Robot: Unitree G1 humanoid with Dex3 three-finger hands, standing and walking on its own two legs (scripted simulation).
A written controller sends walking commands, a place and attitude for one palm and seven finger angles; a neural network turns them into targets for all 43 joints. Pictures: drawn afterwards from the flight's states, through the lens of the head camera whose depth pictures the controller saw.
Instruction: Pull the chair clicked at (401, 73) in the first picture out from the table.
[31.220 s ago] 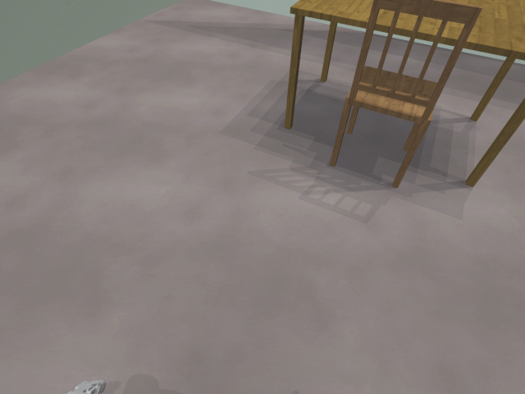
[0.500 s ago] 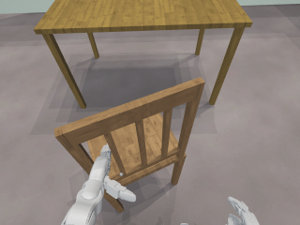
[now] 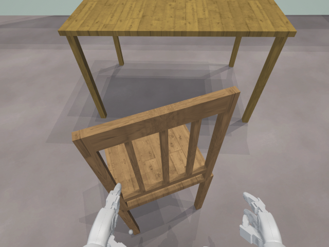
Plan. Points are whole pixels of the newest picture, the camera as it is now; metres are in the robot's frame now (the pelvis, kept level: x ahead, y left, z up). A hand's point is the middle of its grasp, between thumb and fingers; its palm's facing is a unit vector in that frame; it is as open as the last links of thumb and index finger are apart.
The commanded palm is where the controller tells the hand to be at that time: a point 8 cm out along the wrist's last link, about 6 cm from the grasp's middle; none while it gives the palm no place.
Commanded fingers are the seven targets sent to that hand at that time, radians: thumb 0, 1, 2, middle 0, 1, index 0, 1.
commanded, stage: draw the hand back to the body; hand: left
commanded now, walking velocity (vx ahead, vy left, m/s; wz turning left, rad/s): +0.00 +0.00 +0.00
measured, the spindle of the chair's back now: (165, 159) +0.37 +0.02 -0.05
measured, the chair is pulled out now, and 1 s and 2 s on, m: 0.54 0.54 0.54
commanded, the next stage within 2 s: step back with the hand held close in 1.68 s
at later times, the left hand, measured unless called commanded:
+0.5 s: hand (107, 227) +0.16 +0.12 +0.06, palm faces -0.05 -1.00 -0.07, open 17.5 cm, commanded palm +0.14 +0.19 +0.08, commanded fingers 0.00 -0.51 0.22 -0.00 -0.01 -0.00 -0.01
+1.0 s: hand (35, 197) +0.19 +0.22 +0.15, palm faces +0.32 -0.87 -0.38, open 13.7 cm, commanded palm +0.15 +0.27 +0.17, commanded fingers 0.00 0.39 0.65 -0.13 -0.19 -0.13 -0.19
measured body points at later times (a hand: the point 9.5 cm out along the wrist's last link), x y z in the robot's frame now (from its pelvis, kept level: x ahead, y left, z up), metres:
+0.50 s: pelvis -0.03 +0.00 -0.02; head +0.02 -0.03 +0.42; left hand +0.16 +0.17 +0.06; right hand +0.15 -0.23 -0.11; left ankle -0.04 +0.13 -0.69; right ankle +0.01 -0.11 -0.69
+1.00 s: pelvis +0.01 +0.01 +0.03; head +0.01 -0.02 +0.48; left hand +0.17 +0.27 +0.17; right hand +0.21 -0.21 -0.05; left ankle -0.04 +0.13 -0.69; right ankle +0.01 -0.11 -0.69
